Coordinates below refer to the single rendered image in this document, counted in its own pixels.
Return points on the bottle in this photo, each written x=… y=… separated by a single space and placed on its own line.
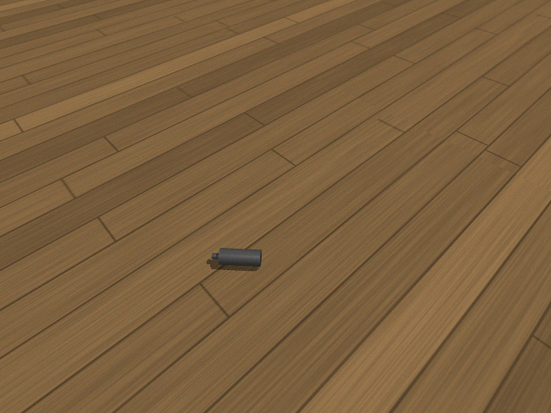
x=240 y=257

